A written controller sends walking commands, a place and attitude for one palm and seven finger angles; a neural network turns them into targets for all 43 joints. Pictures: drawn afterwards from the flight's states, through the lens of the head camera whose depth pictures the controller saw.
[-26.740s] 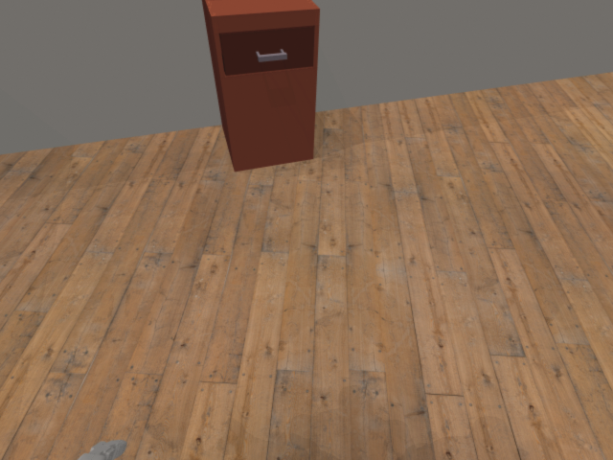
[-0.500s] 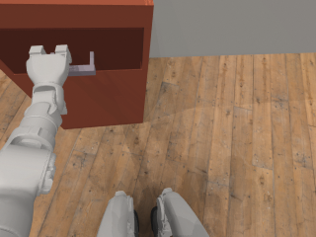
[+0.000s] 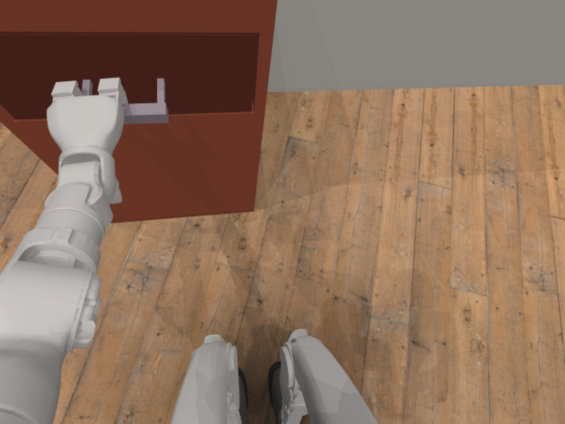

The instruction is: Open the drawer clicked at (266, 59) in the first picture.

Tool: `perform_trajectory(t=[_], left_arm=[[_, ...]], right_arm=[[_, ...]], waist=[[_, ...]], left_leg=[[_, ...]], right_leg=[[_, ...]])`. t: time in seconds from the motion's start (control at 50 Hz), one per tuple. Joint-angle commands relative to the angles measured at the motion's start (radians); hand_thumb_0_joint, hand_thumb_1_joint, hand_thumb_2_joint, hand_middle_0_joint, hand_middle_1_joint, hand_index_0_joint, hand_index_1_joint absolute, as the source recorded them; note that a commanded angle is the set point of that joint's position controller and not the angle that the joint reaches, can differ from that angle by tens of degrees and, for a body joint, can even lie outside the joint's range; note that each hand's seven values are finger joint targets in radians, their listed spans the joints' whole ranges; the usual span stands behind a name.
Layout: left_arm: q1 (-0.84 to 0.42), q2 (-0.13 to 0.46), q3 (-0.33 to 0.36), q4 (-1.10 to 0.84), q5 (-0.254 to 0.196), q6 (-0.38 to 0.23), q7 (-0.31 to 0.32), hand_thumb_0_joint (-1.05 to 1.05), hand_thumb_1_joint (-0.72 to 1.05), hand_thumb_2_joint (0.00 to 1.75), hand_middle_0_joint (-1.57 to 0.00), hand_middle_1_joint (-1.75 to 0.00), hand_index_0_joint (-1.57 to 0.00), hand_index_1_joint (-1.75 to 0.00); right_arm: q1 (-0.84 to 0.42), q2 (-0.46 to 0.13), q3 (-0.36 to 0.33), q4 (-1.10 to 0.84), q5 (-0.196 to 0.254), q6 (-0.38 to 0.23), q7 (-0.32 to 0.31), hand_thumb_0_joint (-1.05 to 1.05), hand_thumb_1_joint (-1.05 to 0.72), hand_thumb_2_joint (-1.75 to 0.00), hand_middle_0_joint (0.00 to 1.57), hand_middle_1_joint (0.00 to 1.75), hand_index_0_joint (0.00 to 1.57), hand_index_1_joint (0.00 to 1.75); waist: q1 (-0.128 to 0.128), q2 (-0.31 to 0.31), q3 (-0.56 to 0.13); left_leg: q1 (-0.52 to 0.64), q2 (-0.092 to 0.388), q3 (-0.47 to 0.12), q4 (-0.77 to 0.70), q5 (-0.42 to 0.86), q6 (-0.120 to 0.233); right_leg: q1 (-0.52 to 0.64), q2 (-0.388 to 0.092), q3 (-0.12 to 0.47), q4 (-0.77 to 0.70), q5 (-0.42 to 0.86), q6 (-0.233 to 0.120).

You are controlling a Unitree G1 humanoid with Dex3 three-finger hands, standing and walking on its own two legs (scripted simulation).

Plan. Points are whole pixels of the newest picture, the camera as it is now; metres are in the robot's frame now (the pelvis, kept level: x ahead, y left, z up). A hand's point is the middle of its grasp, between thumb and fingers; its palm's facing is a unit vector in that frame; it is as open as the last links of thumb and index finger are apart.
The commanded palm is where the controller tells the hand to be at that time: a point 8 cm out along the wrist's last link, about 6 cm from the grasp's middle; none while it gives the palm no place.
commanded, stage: lower the fingers behind the handle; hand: left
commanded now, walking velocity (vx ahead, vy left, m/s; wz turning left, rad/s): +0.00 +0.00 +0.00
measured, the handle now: (124, 101) +0.58 +0.20 -0.02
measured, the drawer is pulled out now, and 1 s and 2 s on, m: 0.00 0.00 0.05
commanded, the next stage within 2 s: close the thumb around the handle in 0.02 s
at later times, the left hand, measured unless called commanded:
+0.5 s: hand (103, 142) +0.52 +0.23 -0.04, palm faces -0.06 -0.02 -1.00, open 9.8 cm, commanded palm +0.52 +0.20 +0.01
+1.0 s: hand (103, 142) +0.52 +0.23 -0.04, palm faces -0.06 -0.03 -1.00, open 5.4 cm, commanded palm +0.50 +0.20 +0.01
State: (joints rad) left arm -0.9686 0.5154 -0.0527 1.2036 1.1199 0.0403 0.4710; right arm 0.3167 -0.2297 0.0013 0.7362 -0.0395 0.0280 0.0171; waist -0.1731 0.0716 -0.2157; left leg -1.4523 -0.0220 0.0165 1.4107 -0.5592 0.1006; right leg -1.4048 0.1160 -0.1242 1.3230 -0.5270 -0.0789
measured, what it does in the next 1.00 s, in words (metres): stands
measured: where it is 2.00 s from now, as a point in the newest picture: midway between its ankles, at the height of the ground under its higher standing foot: (261, 422)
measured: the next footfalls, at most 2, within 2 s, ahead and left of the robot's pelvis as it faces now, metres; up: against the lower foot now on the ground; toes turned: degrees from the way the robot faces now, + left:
none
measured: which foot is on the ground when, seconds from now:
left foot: down 0.00-1.00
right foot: down 0.00-1.00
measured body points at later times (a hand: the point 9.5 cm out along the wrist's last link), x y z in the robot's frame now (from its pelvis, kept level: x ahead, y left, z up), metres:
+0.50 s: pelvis +0.01 -0.01 +0.00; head +0.19 +0.02 +0.41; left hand +0.52 +0.23 +0.01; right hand +0.03 -0.27 -0.12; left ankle +0.03 +0.06 -0.59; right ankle +0.04 -0.08 -0.59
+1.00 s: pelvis +0.01 +0.00 +0.01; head +0.19 +0.03 +0.42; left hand +0.52 +0.23 +0.01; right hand +0.02 -0.27 -0.11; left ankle +0.03 +0.06 -0.59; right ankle +0.04 -0.08 -0.58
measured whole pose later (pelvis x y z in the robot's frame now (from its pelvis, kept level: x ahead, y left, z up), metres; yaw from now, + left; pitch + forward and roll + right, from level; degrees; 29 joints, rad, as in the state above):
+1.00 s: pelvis +0.01 +0.00 +0.01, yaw +0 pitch +34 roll -5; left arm -0.91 0.51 -0.03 1.15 1.12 0.00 0.48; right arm 0.31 -0.24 -0.01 0.73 -0.05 0.05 0.02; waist -0.16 0.06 -0.22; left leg -1.41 -0.02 0.03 1.39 -0.58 0.10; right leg -1.37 0.12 -0.11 1.31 -0.55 -0.08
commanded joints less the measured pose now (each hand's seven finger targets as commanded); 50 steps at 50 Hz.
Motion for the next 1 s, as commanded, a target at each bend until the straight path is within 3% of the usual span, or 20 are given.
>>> perform_trajectory(t=[0.0,0.1,0.12,0.14,0.16,0.2,0.28,0.32,0.34,0.36,0.38,0.56,0.6,0.64,0.74,0.8,0.88,0.9,0.92,0.98], left_arm=[[-0.429,0.116,-0.013,-0.176,0.014,-0.021,0.023,0.0,-0.5,0.3,-0.3,-1.2,-0.3,-1.2],[-0.396,0.116,-0.01,-0.187,0.007,-0.048,0.008,0.0,-0.5,0.3,-0.3,-1.2,-0.3,-1.2],[-0.388,0.124,-0.005,-0.174,0.008,-0.048,0.008,0.0,-0.44,0.32,-0.3,-1.21,-0.3,-1.21],[-0.4,0.125,-0.003,-0.184,0.01,-0.055,0.009,0.0,-0.39,0.35,-0.31,-1.21,-0.31,-1.21],[-0.406,0.098,-0.026,-0.201,0.009,-0.062,0.009,0.0,-0.33,0.37,-0.31,-1.22,-0.31,-1.22],[-0.379,0.126,0.003,-0.209,0.013,-0.069,0.016,0.0,-0.22,0.42,-0.32,-1.23,-0.32,-1.23],[-0.362,0.124,0.006,-0.218,0.006,-0.066,0.021,0.0,0.0,0.52,-0.34,-1.25,-0.34,-1.25],[-0.361,0.14,0.017,-0.217,0.006,-0.061,0.026,0.0,0.12,0.56,-0.34,-1.27,-0.34,-1.27],[-0.35,0.175,0.049,-0.228,0.01,-0.064,0.031,0.0,0.17,0.59,-0.35,-1.27,-0.35,-1.27],[-0.358,0.125,0.004,-0.236,0.01,-0.061,0.031,0.0,0.23,0.61,-0.35,-1.28,-0.35,-1.28],[-0.347,0.116,0.006,-0.225,0.006,-0.057,0.032,0.0,0.28,0.64,-0.36,-1.28,-0.36,-1.28],[-0.324,0.161,0.036,-0.206,0.011,-0.051,0.032,0.0,0.79,0.85,-0.39,-1.34,-0.39,-1.34],[-0.352,0.11,-0.006,-0.215,0.009,-0.05,0.029,0.0,0.9,0.9,-0.4,-1.35,-0.4,-1.35],[-0.328,0.158,0.04,-0.21,0.01,-0.056,0.032,0.0,0.9,0.9,-0.4,-1.35,-0.4,-1.35],[-0.343,0.124,0.016,-0.218,0.009,-0.06,0.03,0.0,0.9,0.9,-0.4,-1.35,-0.4,-1.35],[-0.304,0.136,0.032,-0.223,0.008,-0.062,0.032,0.0,0.9,0.9,-0.4,-1.35,-0.4,-1.35],[-0.309,0.152,0.038,-0.218,0.011,-0.062,0.036,0.0,0.9,0.9,-0.4,-1.35,-0.4,-1.35],[-0.317,0.132,0.021,-0.216,0.012,-0.06,0.037,0.0,0.9,0.9,-0.4,-1.35,-0.4,-1.35],[-0.289,0.149,0.041,-0.216,0.015,-0.059,0.041,0.0,0.9,0.9,-0.4,-1.35,-0.4,-1.35],[-0.221,0.118,0.038,-0.225,0.008,-0.06,0.043,0.0,0.9,0.9,-0.4,-1.35,-0.4,-1.35]], right_arm=[[0.205,-0.199,-0.067,-0.018,-0.006,-0.013,-0.024,0.0,-0.9,-0.9,0.2,0.3,0.2,0.3],[0.203,-0.195,-0.066,-0.021,-0.01,-0.016,-0.024,0.0,-0.9,-0.9,0.2,0.3,0.2,0.3],[0.205,-0.196,-0.064,-0.018,-0.009,-0.014,-0.026,0.0,-0.9,-0.9,0.2,0.3,0.2,0.3],[0.202,-0.197,-0.065,-0.015,-0.011,-0.015,-0.025,0.0,-0.9,-0.9,0.2,0.3,0.2,0.3],[0.201,-0.195,-0.067,-0.019,-0.011,-0.016,-0.023,0.0,-0.9,-0.9,0.2,0.3,0.2,0.3],[0.202,-0.195,-0.069,-0.02,-0.013,-0.015,-0.022,0.0,-0.9,-0.9,0.2,0.3,0.2,0.3],[0.204,-0.194,-0.07,-0.022,-0.012,-0.007,-0.02,0.0,-0.9,-0.9,0.2,0.3,0.2,0.3],[0.204,-0.193,-0.07,-0.021,-0.011,-0.005,-0.018,0.0,-0.9,-0.9,0.2,0.3,0.2,0.3],[0.204,-0.196,-0.071,-0.023,-0.01,-0.003,-0.018,0.0,-0.9,-0.9,0.2,0.3,0.2,0.3],[0.198,-0.191,-0.071,-0.028,-0.009,-0.001,-0.017,0.0,-0.9,-0.9,0.2,0.3,0.2,0.3],[0.198,-0.19,-0.073,-0.024,-0.009,-0.001,-0.016,0.0,-0.9,-0.9,0.2,0.3,0.2,0.3],[0.193,-0.193,-0.067,-0.032,-0.008,0.003,-0.019,0.0,-0.9,-0.9,0.2,0.3,0.2,0.3],[0.191,-0.19,-0.069,-0.029,-0.009,0.001,-0.017,0.0,-0.9,-0.9,0.2,0.3,0.2,0.3],[0.193,-0.194,-0.069,-0.029,-0.009,0.002,-0.018,0.0,-0.9,-0.9,0.2,0.3,0.2,0.3],[0.195,-0.194,-0.073,-0.027,-0.01,0.002,-0.017,0.0,-0.9,-0.9,0.2,0.3,0.2,0.3],[0.194,-0.194,-0.074,-0.034,-0.01,0.006,-0.015,0.0,-0.9,-0.9,0.2,0.3,0.2,0.3],[0.194,-0.196,-0.072,-0.028,-0.01,0.007,-0.015,0.0,-0.9,-0.9,0.2,0.3,0.2,0.3],[0.194,-0.195,-0.071,-0.029,-0.01,0.007,-0.014,0.0,-0.9,-0.9,0.2,0.3,0.2,0.3],[0.195,-0.197,-0.074,-0.031,-0.01,0.008,-0.016,0.0,-0.9,-0.9,0.2,0.3,0.2,0.3],[0.19,-0.194,-0.076,-0.039,-0.01,0.012,-0.011,0.0,-0.9,-0.9,0.2,0.3,0.2,0.3]], waist=[[-0.062,0.142,-0.502],[-0.056,0.131,-0.509],[-0.06,0.113,-0.49],[-0.059,0.138,-0.488],[-0.061,0.137,-0.502],[-0.043,0.153,-0.53],[-0.043,0.115,-0.539],[-0.039,0.109,-0.551],[-0.024,0.13,-0.57],[-0.034,0.134,-0.572],[-0.036,0.133,-0.554],[-0.027,0.107,-0.558],[-0.047,0.117,-0.535],[-0.027,0.12,-0.543],[-0.039,0.12,-0.549],[-0.019,0.119,-0.565],[-0.019,0.122,-0.545],[-0.027,0.122,-0.542],[-0.014,0.113,-0.545],[0.008,0.12,-0.564]], left_leg=[[0.593,0.055,-0.186,-0.178,0.357,-0.082],[0.551,0.047,-0.157,-0.158,0.382,-0.068],[0.535,0.047,-0.155,-0.16,0.371,-0.067],[0.547,0.049,-0.157,-0.161,0.381,-0.071],[0.552,0.047,-0.158,-0.156,0.384,-0.069],[0.553,0.045,-0.148,-0.148,0.406,-0.07],[0.523,0.04,-0.131,-0.137,0.427,-0.061],[0.507,0.037,-0.123,-0.133,0.421,-0.057],[0.53,0.039,-0.127,-0.138,0.444,-0.065],[0.546,0.038,-0.13,-0.14,0.449,-0.065],[0.545,0.039,-0.129,-0.141,0.435,-0.064],[0.523,0.036,-0.119,-0.137,0.446,-0.059],[0.531,0.038,-0.125,-0.142,0.437,-0.059],[0.542,0.041,-0.126,-0.144,0.451,-0.064],[0.57,0.046,-0.143,-0.148,0.462,-0.07],[0.574,0.043,-0.138,-0.151,0.467,-0.07],[0.558,0.044,-0.133,-0.148,0.46,-0.069],[0.56,0.043,-0.136,-0.15,0.462,-0.069],[0.566,0.044,-0.137,-0.153,0.463,-0.071],[0.607,0.048,-0.146,-0.167,0.5,-0.08]], right_leg=[[0.116,-0.021,0.083,-0.159,0.199,0.033],[0.164,-0.019,0.097,-0.16,0.236,0.033],[0.17,-0.019,0.096,-0.162,0.234,0.033],[0.153,-0.02,0.096,-0.157,0.234,0.032],[0.152,-0.02,0.098,-0.157,0.238,0.034],[0.172,-0.02,0.101,-0.151,0.259,0.031],[0.226,-0.018,0.111,-0.15,0.309,0.036],[0.251,-0.018,0.115,-0.15,0.323,0.036],[0.253,-0.019,0.114,-0.142,0.332,0.034],[0.245,-0.019,0.113,-0.148,0.333,0.036],[0.236,-0.019,0.11,-0.153,0.321,0.036],[0.268,-0.019,0.114,-0.15,0.349,0.039],[0.245,-0.02,0.11,-0.155,0.334,0.04],[0.244,-0.018,0.109,-0.148,0.335,0.037],[0.217,-0.019,0.103,-0.145,0.325,0.037],[0.24,-0.017,0.104,-0.148,0.331,0.036],[0.235,-0.018,0.105,-0.147,0.329,0.036],[0.231,-0.018,0.103,-0.149,0.329,0.036],[0.235,-0.017,0.104,-0.149,0.326,0.035],[0.243,-0.016,0.097,-0.147,0.338,0.033]])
